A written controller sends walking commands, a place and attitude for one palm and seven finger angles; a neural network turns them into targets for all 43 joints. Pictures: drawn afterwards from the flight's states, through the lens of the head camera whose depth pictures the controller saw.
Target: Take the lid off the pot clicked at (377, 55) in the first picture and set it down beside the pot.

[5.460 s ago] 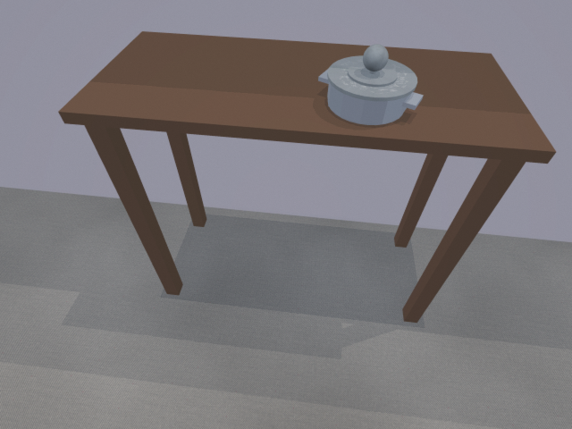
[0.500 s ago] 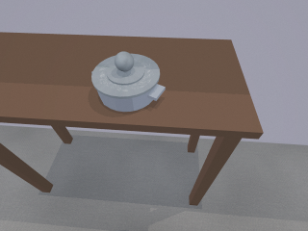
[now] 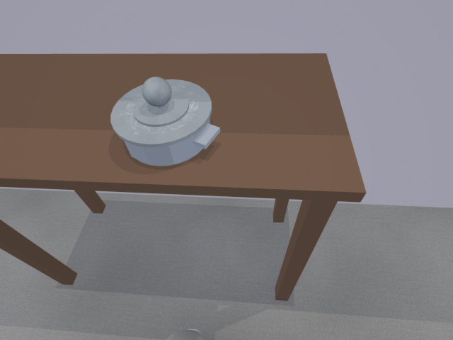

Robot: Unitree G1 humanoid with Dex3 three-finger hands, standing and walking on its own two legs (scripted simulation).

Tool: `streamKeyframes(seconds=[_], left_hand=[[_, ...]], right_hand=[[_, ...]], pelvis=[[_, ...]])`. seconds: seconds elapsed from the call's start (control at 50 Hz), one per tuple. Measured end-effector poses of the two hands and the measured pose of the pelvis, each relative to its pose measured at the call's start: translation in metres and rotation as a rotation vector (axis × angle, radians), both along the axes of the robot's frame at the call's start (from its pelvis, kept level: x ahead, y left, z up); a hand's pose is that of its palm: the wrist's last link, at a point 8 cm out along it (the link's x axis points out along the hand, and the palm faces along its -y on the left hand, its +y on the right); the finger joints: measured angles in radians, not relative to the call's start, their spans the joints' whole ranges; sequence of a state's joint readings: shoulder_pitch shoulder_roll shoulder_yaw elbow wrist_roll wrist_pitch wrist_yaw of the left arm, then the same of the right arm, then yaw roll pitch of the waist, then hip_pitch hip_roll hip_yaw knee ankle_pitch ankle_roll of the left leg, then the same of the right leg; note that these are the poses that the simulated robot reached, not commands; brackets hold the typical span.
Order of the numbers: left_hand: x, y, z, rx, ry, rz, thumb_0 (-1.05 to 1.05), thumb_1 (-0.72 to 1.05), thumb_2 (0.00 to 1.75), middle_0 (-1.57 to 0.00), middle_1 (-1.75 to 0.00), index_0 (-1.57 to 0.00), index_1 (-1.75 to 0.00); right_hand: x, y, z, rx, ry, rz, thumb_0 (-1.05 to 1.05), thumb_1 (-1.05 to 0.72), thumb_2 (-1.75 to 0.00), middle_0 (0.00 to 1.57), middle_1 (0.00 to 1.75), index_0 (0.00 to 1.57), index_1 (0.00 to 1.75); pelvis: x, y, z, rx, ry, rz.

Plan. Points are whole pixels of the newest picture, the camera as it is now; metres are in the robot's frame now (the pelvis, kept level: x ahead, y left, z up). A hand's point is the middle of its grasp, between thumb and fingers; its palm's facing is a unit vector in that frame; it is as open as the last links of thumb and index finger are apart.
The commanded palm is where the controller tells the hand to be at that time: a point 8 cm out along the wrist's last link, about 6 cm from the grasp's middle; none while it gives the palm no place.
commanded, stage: come to a stop and stand still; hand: left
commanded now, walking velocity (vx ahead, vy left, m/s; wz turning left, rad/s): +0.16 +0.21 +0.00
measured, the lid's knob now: (156, 91) +0.48 +0.16 +0.18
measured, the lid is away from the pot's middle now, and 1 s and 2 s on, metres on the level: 0.00 0.00 0.00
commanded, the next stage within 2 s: look again from close up in 0.86 s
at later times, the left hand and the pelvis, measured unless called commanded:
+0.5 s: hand out of the picture -0.02 +0.24 -0.17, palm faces +0.07 -0.98 -0.20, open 7.4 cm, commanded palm none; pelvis -0.03 +0.05 +0.01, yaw +0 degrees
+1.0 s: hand out of the picture -0.02 +0.24 -0.16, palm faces +0.00 -0.98 -0.19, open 7.3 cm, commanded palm none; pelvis -0.04 +0.07 +0.01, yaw -1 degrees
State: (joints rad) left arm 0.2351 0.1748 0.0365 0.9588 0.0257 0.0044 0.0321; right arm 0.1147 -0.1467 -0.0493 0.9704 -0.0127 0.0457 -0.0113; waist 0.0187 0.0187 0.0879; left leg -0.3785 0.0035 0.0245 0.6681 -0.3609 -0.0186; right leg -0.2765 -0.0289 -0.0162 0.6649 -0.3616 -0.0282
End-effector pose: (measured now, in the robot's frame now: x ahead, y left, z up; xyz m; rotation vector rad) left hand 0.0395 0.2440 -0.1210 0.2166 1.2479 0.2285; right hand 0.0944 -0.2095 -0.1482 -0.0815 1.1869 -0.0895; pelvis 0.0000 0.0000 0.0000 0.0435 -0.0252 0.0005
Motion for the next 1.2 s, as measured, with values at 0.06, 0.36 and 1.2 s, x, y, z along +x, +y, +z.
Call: streamKeyframes(seconds=[0.06, 0.36, 1.2], left_hand=[[-0.002, -0.006, 0.008, -0.005, -0.012, 0.000, 0.00, 0.91, 0.89, -0.20, -0.30, -0.20, -0.30], [-0.067, 0.016, -0.005, -0.068, 0.107, 0.052, 0.00, 0.90, 0.89, -0.21, -0.30, -0.20, -0.30], [-0.073, 0.051, -0.005, -0.058, 0.123, -0.030, 0.00, 0.90, 0.89, -0.20, -0.30, -0.20, -0.30]], right_hand=[[-0.015, -0.017, 0.006, -0.021, 0.038, -0.007, 0.00, -0.92, -0.90, 0.20, 0.30, 0.21, 0.30], [-0.055, -0.024, 0.033, -0.150, 0.102, 0.011, 0.01, -0.91, -0.90, 0.20, 0.29, 0.20, 0.30], [-0.132, 0.063, 0.001, -0.025, 0.169, -0.041, 0.01, -0.92, -0.90, 0.20, 0.30, 0.20, 0.30]], pelvis=[[-0.001, -0.004, 0.007, 0.007, 0.006, -0.009], [-0.020, 0.022, 0.015, -0.014, 0.008, -0.001], [-0.031, 0.072, 0.007, -0.043, 0.017, -0.024]])
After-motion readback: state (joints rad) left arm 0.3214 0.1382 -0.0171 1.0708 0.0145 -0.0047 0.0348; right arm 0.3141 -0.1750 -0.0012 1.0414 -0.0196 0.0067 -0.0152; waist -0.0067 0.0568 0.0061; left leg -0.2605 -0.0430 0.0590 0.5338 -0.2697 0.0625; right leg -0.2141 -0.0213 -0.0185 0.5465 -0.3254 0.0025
